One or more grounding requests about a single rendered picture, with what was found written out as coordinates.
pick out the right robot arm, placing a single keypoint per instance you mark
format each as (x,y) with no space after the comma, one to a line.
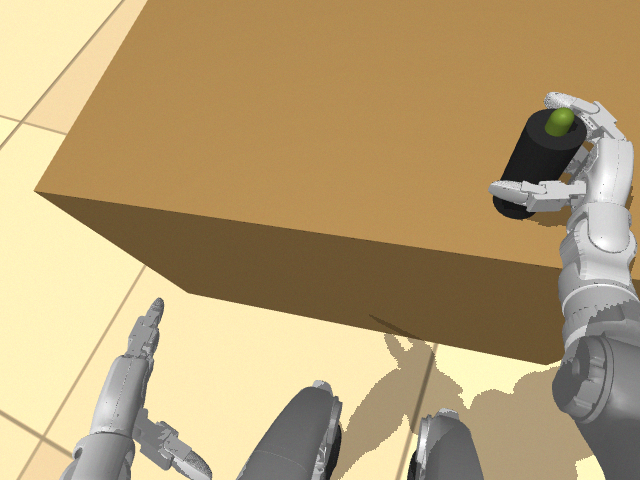
(598,382)

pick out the left robot hand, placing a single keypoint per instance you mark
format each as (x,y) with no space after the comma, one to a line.
(120,404)

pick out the left robot arm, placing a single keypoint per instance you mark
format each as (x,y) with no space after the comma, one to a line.
(101,456)

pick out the right robot hand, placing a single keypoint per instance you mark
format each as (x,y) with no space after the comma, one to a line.
(602,175)

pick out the left robot foot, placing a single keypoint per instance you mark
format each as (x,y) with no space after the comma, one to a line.
(332,461)

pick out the bottle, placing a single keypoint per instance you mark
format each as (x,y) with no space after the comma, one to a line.
(548,142)

